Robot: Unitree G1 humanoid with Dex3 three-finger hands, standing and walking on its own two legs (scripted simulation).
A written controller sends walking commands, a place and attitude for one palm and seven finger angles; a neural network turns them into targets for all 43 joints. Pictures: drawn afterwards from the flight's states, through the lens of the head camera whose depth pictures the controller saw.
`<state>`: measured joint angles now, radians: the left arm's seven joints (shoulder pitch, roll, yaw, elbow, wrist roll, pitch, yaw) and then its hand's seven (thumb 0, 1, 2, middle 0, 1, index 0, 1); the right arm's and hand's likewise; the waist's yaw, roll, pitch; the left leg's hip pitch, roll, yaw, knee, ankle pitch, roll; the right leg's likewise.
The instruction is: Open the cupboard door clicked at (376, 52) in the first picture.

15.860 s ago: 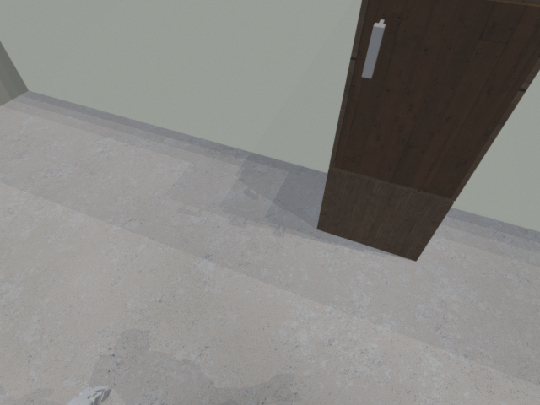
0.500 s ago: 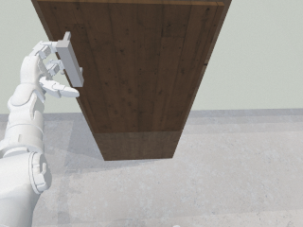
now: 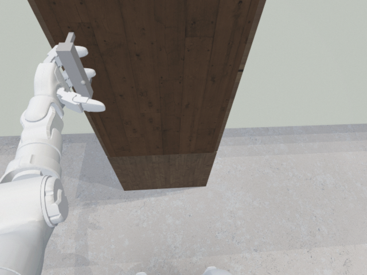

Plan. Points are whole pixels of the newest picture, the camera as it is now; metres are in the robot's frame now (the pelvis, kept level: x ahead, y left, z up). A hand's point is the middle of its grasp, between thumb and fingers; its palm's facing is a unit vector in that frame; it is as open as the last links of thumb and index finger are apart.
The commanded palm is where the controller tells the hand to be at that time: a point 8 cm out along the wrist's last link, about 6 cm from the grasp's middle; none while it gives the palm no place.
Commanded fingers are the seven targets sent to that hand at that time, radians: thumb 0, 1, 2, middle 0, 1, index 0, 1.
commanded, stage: slide the fingers in behind the handle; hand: left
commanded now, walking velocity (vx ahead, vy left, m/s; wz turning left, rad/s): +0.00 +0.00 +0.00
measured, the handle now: (79, 67) +0.54 +0.20 +0.14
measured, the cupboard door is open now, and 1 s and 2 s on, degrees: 0 0 13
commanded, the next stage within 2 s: close the thumb around the handle in 0.62 s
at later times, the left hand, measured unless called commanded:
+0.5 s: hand (85, 81) +0.49 +0.18 +0.14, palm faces +0.00 -1.00 +0.01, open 14.0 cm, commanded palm +0.47 +0.22 +0.14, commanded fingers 0.00 -0.50 0.30 -0.30 -1.20 -0.30 -1.20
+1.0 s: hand (85, 81) +0.49 +0.18 +0.14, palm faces +0.00 -1.00 +0.02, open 11.8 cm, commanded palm +0.47 +0.22 +0.14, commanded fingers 0.00 0.34 0.66 -0.36 -1.29 -0.36 -1.29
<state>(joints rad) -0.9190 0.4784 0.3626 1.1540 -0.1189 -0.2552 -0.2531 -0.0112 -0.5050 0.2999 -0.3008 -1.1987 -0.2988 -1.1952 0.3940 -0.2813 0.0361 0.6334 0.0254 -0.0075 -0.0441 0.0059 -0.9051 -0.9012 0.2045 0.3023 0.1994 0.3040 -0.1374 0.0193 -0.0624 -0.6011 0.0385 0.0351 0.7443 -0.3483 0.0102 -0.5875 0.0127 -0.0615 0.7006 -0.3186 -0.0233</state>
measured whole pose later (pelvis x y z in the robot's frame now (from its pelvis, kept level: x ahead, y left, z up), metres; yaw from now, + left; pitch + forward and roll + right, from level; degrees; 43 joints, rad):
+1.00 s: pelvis +0.01 +0.01 +0.00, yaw +0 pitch +12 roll -1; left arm -0.88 0.41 0.32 1.09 -0.14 -0.25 -0.21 -0.01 -0.16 0.45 -0.32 -1.24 -0.32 -1.23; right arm 0.40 -0.27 0.03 0.65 0.02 0.00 -0.03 0.01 -0.91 -0.90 0.20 0.30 0.20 0.30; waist -0.11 0.03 -0.09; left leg -0.57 0.03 0.04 0.74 -0.37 0.02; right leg -0.56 0.00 -0.05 0.69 -0.33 -0.01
